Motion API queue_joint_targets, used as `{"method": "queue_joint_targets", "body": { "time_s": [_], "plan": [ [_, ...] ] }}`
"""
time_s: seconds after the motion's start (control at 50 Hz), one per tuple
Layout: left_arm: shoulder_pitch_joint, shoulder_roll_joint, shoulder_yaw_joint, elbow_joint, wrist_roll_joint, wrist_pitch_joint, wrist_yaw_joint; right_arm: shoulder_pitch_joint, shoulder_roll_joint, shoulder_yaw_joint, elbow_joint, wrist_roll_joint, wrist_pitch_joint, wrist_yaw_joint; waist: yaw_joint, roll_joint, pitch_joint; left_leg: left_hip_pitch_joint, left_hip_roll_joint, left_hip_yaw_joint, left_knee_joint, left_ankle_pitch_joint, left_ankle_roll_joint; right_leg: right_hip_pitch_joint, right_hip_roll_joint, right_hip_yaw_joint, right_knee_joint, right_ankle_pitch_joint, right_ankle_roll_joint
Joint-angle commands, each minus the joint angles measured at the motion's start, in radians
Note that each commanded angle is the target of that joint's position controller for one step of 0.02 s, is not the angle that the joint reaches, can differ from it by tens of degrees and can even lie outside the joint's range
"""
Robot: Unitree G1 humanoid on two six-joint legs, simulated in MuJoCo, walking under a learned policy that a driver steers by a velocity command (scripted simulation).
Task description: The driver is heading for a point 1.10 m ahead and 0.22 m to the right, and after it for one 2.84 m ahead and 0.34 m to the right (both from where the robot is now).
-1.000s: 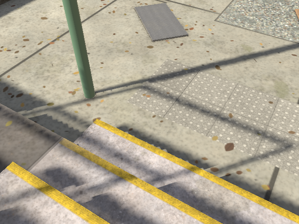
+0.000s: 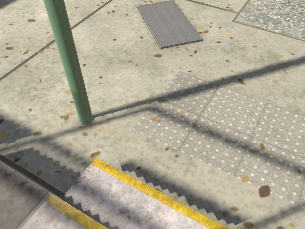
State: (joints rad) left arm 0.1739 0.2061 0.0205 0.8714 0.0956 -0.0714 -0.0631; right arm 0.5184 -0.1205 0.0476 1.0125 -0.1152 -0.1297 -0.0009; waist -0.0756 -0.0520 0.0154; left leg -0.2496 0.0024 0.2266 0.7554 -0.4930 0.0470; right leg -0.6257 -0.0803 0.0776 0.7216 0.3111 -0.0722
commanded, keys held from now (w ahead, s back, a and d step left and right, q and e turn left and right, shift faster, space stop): w+e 0.56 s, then w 0.44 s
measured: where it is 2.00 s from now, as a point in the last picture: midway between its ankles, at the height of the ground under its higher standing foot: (190, 163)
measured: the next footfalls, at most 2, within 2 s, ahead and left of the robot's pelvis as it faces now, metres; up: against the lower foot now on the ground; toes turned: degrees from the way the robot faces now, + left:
right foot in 0.20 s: +0.21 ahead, -0.14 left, -0.15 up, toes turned -11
left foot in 0.54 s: +0.48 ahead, +0.06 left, -0.15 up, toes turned -18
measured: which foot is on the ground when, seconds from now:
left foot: down 0.00-0.22, up 0.24-0.52, down 0.54-0.94, up 0.96-1.00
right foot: up 0.00-0.18, down 0.20-0.68, up 0.70-0.94, down 0.96-1.00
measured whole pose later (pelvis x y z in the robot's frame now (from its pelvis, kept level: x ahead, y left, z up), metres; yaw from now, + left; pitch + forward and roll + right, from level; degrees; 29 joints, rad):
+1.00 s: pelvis +0.53 -0.13 -0.26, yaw -25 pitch -1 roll +3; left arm 0.25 0.25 0.04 0.87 0.12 -0.12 -0.03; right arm 0.41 -0.25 -0.03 0.91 -0.06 -0.12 0.05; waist 0.01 -0.05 0.05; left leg -0.36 0.02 -0.01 1.45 -0.71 0.06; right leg -0.30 0.00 -0.07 0.57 -0.17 -0.10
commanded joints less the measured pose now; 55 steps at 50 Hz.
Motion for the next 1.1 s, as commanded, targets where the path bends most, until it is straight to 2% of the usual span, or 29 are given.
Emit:
{"method": "queue_joint_targets", "body": {
  "time_s": [0.02, 0.08, 0.14, 0.2, 0.22, 0.24, 0.26, 0.28, 0.3, 0.34, 0.4, 0.46, 0.48, 0.54, 0.58, 0.6, 0.62, 0.66, 0.68, 0.7, 0.74, 0.8, 0.86, 0.9, 0.96, 1.0, 1.04, 1.08, 1.1],
  "plan": [
    [-0.083, 0.028, 0.002, -0.095, 0.010, 0.017, 0.009, 0.074, -0.064, 0.008, -0.004, 0.000, -0.017, 0.012, 0.010, 0.092, 0.122, -0.085, 0.328, -0.286, -0.220, 0.123, 0.157, 0.012, -0.036, 0.011, -0.075, 0.029, -0.007],
    [-0.138, 0.024, 0.000, -0.122, 0.024, 0.026, 0.002, 0.079, -0.106, -0.005, 0.012, -0.004, -0.005, 0.017, 0.003, 0.069, 0.150, -0.212, 0.303, -0.214, -0.181, 0.045, 0.120, 0.227, 0.014, -0.086, -0.029, -0.016, -0.016],
    [-0.236, 0.039, 0.003, -0.123, 0.022, 0.021, 0.006, 0.116, -0.134, -0.026, 0.058, 0.044, 0.025, -0.027, -0.053, 0.070, 0.187, 0.017, 0.328, -0.235, -0.070, 0.122, 0.076, 0.130, -0.020, -0.079, -0.312, -0.204, -0.018],
    [0.137, 0.143, 0.058, 0.054, -0.015, -0.013, 0.018, 0.056, -0.229, -0.062, 0.072, 0.017, 0.062, 0.004, 0.124, -0.021, 0.048, -0.003, 0.213, -0.062, 0.376, 0.438, 0.005, 0.583, 0.068, -0.216, -0.551, -0.025, -0.030],
    [0.348, 0.249, 0.105, 0.109, 0.003, -0.019, 0.023, 0.162, -0.152, -0.046, 0.096, -0.029, 0.072, 0.045, 0.164, -0.119, -0.097, -0.278, 0.158, -0.043, 0.681, 0.268, -0.055, 1.027, 0.013, -0.153, -0.329, 0.392, -0.145],
    [0.610, 0.300, 0.118, 0.198, -0.003, -0.017, 0.027, 0.248, -0.016, -0.004, 0.096, 0.003, 0.068, 0.104, 0.203, -0.195, -0.410, -0.537, 0.060, -0.069, 1.130, -0.281, -0.118, 1.489, -0.198, 0.106, -0.038, 0.854, -0.379],
    [0.733, 0.269, 0.127, 0.239, 0.020, -0.022, 0.028, -0.002, -0.079, -0.023, -0.011, 0.066, 0.043, 0.118, 0.325, -0.047, -0.325, -0.810, 0.040, -0.165, 1.248, -0.312, -0.115, 1.533, -0.243, 0.240, -0.086, 0.801, -0.376],
    [0.663, 0.266, 0.130, 0.227, -0.007, -0.034, 0.030, -0.262, -0.120, -0.036, -0.144, 0.095, 0.006, 0.106, 0.351, -0.033, -0.149, -1.043, 0.064, -0.215, 1.192, -0.302, -0.114, 1.412, -0.274, 0.304, -0.180, 0.368, -0.354],
    [0.486, 0.173, 0.093, 0.176, -0.032, -0.035, 0.024, -0.364, -0.195, -0.064, -0.198, 0.086, -0.005, 0.079, 0.275, 0.043, -0.032, -1.054, 0.112, -0.267, 0.980, -0.192, -0.086, 1.157, -0.270, 0.352, -0.266, -0.093, -0.303],
    [0.218, 0.002, 0.011, 0.100, -0.014, -0.045, 0.007, -0.266, -0.135, -0.052, -0.153, 0.025, 0.003, 0.030, 0.077, 0.110, 0.102, -0.695, 0.212, -0.366, 0.543, 0.179, -0.013, 0.535, -0.217, 0.227, -0.349, -0.214, -0.265],
    [0.060, 0.081, 0.003, 0.026, -0.067, -0.058, -0.002, -0.272, -0.074, -0.031, -0.182, 0.013, 0.048, 0.020, 0.007, 0.044, 0.074, -0.251, 0.147, -0.266, 0.212, 0.425, -0.020, 0.030, -0.088, 0.200, -0.449, -0.386, -0.262],
    [0.034, 0.168, 0.019, -0.026, -0.010, -0.074, -0.017, -0.083, -0.090, -0.027, -0.158, 0.013, 0.054, 0.037, -0.062, 0.031, 0.033, 0.116, 0.062, -0.163, 0.329, 0.607, -0.051, -0.269, 0.009, 0.133, -0.238, -0.367, -0.211],
    [0.071, 0.117, 0.005, -0.005, 0.017, -0.087, -0.002, -0.173, -0.123, -0.023, -0.186, 0.018, 0.051, 0.037, -0.013, 0.067, 0.035, -0.033, 0.123, -0.315, 0.244, 0.738, -0.078, -0.127, 0.002, 0.210, -0.136, -0.512, -0.179],
    [0.364, 0.091, 0.014, 0.077, -0.023, -0.084, 0.037, -0.433, -0.167, -0.029, -0.287, 0.001, 0.050, 0.023, 0.138, 0.014, 0.046, -0.403, 0.064, -0.250, 0.038, 0.404, -0.080, 0.390, -0.060, 0.369, 0.109, -0.576, -0.176],
    [0.815, 0.014, 0.020, 0.216, -0.040, -0.048, 0.073, -0.717, -0.235, -0.051, -0.340, 0.018, 0.022, 0.065, 0.390, 0.126, -0.012, -0.613, 0.043, -0.304, -0.103, 0.411, 0.010, 0.645, 0.103, 0.297, 0.264, -0.702, -0.109],
    [0.898, 0.007, 0.016, 0.262, -0.031, -0.037, 0.080, -0.833, -0.223, -0.055, -0.373, 0.020, 0.011, 0.076, 0.436, 0.055, 0.028, -0.621, 0.084, -0.367, -0.051, 0.390, 0.086, 0.565, 0.146, 0.262, 0.295, -0.772, -0.067],
    [0.847, 0.014, 0.019, 0.247, -0.043, -0.043, 0.090, -0.798, -0.182, -0.053, -0.373, 0.014, -0.005, 0.077, 0.390, -0.058, -0.010, -0.544, 0.074, -0.373, 0.030, 0.415, 0.115, 0.520, 0.143, 0.286, 0.302, -0.681, -0.072],
    [0.502, 0.015, 0.014, 0.144, -0.062, -0.052, 0.076, -0.468, -0.229, -0.084, -0.286, 0.029, -0.019, 0.055, 0.151, 0.087, -0.080, -0.013, 0.088, -0.417, -0.018, 0.427, 0.129, 0.046, 0.184, 0.159, 0.454, -0.543, -0.027],
    [0.294, -0.037, -0.013, 0.061, 0.002, -0.042, 0.040, -0.080, -0.229, -0.084, -0.203, 0.047, -0.007, 0.032, -0.093, 0.310, -0.270, 0.548, 0.285, -0.686, -0.165, 0.068, 0.231, -0.364, 0.229, 0.037, 0.746, -0.748, 0.025],
    [0.125, 0.022, -0.011, -0.001, 0.032, -0.036, 0.027, 0.062, -0.202, -0.069, -0.192, 0.054, -0.003, 0.012, -0.205, 0.238, -0.265, 0.577, 0.363, -0.847, -0.128, -0.183, 0.229, -0.524, 0.149, 0.093, 0.877, -0.831, -0.010],
    [0.054, 0.005, -0.002, -0.037, 0.022, -0.027, 0.049, -0.073, -0.139, -0.042, -0.153, 0.033, -0.023, 0.020, -0.075, 0.139, -0.005, 0.269, 0.333, -0.672, -0.063, -0.051, 0.181, -0.583, 0.059, 0.097, 0.729, -0.631, 0.014],
    [0.073, 0.014, 0.003, 0.017, 0.064, -0.023, 0.096, -0.286, -0.012, -0.018, -0.239, 0.060, -0.018, -0.018, 0.006, 0.146, 0.014, -0.105, 0.243, -0.472, -0.031, -0.035, 0.145, -0.249, -0.014, 0.027, 0.225, -0.272, 0.067],
    [0.235, -0.082, -0.009, 0.109, 0.019, -0.029, 0.064, -0.388, -0.178, -0.070, -0.262, 0.016, -0.027, -0.007, 0.116, 0.084, 0.061, -0.698, 0.108, -0.170, -0.055, -0.250, 0.064, 0.518, 0.101, -0.186, 0.019, 0.172, 0.119],
    [0.303, -0.016, 0.009, 0.081, 0.042, -0.014, 0.041, -0.450, -0.171, -0.074, -0.283, 0.027, -0.035, 0.030, 0.214, 0.118, 0.113, -0.785, 0.149, -0.215, -0.045, -0.326, 0.085, 0.689, 0.098, -0.200, 0.116, -0.023, 0.108],
    [0.660, 0.146, 0.070, 0.161, 0.015, -0.006, 0.033, -0.477, -0.268, -0.097, -0.238, 0.063, -0.009, 0.042, 0.422, -0.136, 0.058, -0.323, 0.075, -0.272, 0.687, -0.186, 0.062, 0.769, 0.024, -0.136, -0.402, -0.103, -0.060],
    [0.530, 0.236, 0.058, 0.086, 0.010, -0.045, 0.012, -0.044, -0.049, -0.066, -0.165, 0.069, -0.023, 0.068, 0.149, -0.058, -0.199, -0.532, -0.067, -0.437, 0.917, -0.048, 0.033, 1.050, -0.203, 0.248, -0.089, 0.556, -0.277],
    [0.342, 0.277, 0.088, 0.046, -0.027, -0.052, -0.027, -0.109, -0.232, -0.110, -0.218, 0.085, -0.019, 0.056, 0.157, -0.063, -0.066, -0.982, 0.003, -0.415, 1.040, 0.032, -0.066, 0.995, -0.335, 0.449, -0.170, 0.080, -0.353],
    [0.229, -0.008, -0.012, 0.021, -0.012, -0.047, -0.030, -0.167, -0.244, -0.105, -0.167, 0.061, -0.002, 0.033, 0.113, 0.192, 0.048, -0.903, 0.140, -0.486, 0.659, 0.402, -0.066, 0.548, -0.293, 0.400, -0.280, -0.270, -0.291],
    [0.204, 0.006, -0.019, 0.021, -0.005, -0.048, -0.026, -0.198, -0.193, -0.094, -0.166, 0.045, 0.010, 0.026, 0.068, 0.065, 0.073, -0.770, 0.171, -0.442, 0.546, 0.424, -0.063, 0.394, -0.267, 0.337, -0.342, -0.222, -0.302]
  ]
}}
